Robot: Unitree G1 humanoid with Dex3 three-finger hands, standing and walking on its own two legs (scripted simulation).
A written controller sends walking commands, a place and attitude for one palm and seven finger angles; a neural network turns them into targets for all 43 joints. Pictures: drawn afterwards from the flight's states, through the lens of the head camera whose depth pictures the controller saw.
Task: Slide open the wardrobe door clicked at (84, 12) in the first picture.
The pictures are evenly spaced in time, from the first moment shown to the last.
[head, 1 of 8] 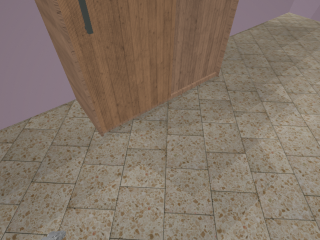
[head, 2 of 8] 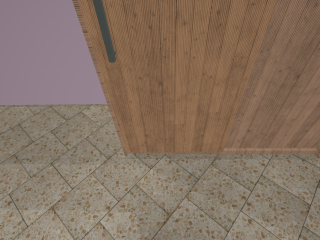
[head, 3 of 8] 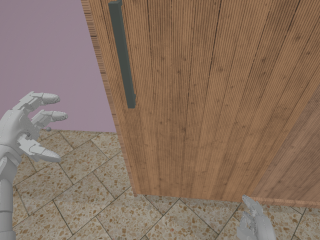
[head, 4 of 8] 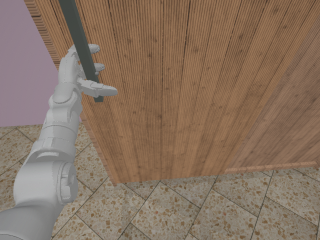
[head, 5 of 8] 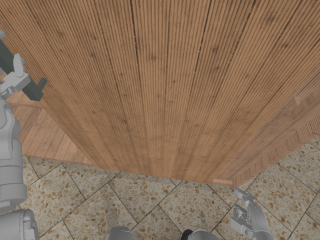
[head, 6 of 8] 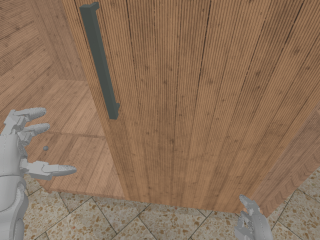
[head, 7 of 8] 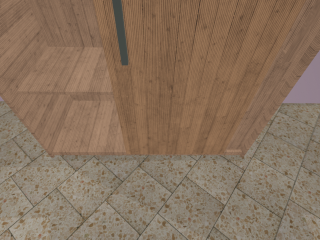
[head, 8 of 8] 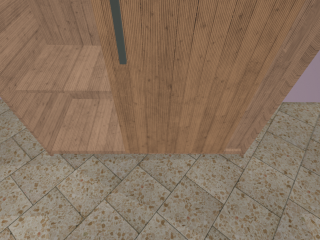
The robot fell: no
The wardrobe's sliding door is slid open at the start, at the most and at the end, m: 0.00 0.52 0.52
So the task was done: yes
